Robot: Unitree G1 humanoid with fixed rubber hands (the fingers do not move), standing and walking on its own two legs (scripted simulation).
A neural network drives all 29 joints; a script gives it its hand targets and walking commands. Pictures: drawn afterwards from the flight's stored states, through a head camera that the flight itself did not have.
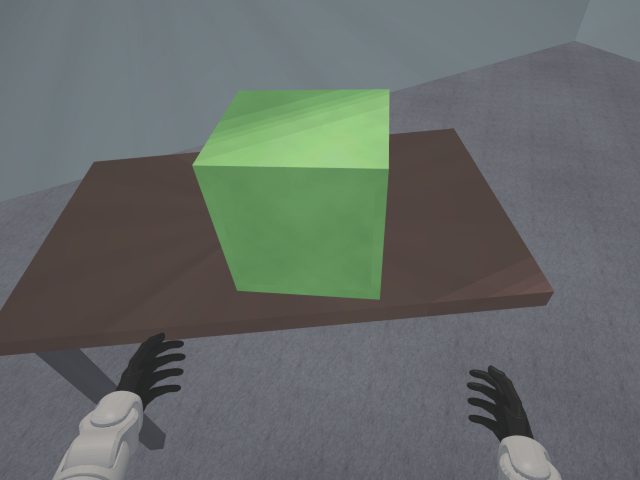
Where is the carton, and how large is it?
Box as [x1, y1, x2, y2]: [192, 89, 388, 299]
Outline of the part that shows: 388,89 238,91 192,165 237,290 379,299 388,173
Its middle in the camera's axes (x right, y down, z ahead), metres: -0.02 -0.08 +0.68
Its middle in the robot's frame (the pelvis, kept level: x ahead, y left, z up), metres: +0.56 +0.05 +0.06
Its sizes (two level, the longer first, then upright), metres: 0.260 0.228 0.274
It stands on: a table, 0.68 m high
